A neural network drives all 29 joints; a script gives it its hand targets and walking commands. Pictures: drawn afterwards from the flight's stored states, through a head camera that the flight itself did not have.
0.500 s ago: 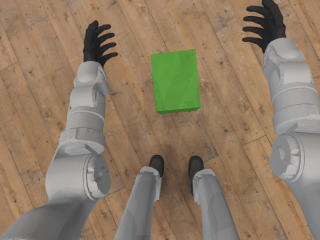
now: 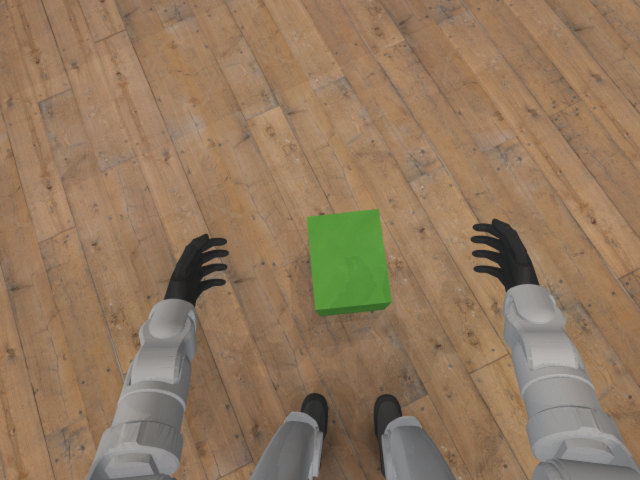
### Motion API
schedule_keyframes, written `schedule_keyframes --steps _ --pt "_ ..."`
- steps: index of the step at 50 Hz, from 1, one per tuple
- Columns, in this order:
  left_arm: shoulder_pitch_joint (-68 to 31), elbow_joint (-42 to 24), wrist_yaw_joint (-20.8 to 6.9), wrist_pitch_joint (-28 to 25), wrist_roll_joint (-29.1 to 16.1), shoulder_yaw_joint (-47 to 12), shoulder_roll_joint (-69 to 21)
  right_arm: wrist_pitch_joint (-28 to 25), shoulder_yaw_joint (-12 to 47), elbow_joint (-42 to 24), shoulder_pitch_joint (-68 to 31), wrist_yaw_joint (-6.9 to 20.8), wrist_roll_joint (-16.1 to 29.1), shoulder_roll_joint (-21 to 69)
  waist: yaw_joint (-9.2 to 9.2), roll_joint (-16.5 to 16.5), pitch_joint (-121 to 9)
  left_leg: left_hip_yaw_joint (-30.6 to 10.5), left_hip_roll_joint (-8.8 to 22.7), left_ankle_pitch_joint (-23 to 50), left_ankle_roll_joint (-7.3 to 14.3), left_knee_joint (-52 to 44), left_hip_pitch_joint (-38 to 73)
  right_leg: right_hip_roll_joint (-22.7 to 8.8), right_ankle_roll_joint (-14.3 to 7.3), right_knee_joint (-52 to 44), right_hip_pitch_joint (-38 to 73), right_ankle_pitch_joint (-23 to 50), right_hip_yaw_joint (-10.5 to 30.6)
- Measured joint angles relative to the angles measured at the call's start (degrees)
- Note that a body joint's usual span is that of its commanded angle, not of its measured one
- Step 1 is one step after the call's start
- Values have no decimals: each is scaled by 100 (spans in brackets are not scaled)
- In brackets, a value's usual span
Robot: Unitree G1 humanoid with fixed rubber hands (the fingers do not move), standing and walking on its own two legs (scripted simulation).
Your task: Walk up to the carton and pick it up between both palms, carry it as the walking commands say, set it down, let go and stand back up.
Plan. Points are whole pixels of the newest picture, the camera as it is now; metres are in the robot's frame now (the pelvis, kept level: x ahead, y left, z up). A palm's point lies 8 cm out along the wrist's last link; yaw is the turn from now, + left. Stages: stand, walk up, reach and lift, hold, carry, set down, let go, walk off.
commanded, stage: let go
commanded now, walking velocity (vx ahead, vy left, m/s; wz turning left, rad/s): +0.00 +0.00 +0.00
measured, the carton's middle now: (347, 265) +0.49 +0.01 -0.64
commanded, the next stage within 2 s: stand in 0.92 s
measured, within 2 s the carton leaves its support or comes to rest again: neither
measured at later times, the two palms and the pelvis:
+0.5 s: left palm (125, 434) +0.18 +0.23 -0.02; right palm (603, 436) +0.20 -0.23 -0.03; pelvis +0.03 +0.00 +0.04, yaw +1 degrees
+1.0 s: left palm (113, 434) +0.18 +0.25 -0.03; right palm (625, 442) +0.19 -0.26 -0.03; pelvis +0.03 -0.01 +0.04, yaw +1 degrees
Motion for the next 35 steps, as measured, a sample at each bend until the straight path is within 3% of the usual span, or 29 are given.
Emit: schedule_keyframes --steps 8,20,35 --pt "1518 -222 39 -293 -282 -469 26 -329 262 -85 1445 153 278 -179 20 36 159 -45 -23 8 49 -523 1530 -50 10 -551 1556 2 -5" --pt "3502 -950 -26 -311 -371 -809 205 -342 735 -969 3611 322 457 -169 -95 44 635 -107 27 19 44 -1335 3966 -43 -54 -1369 3996 19 -7" --pt "3494 -991 -132 420 -270 -894 298 372 937 -1279 3964 475 562 -248 -258 -84 1094 -176 68 -165 -19 -1329 5255 3 -145 -1297 5265 -204 -74"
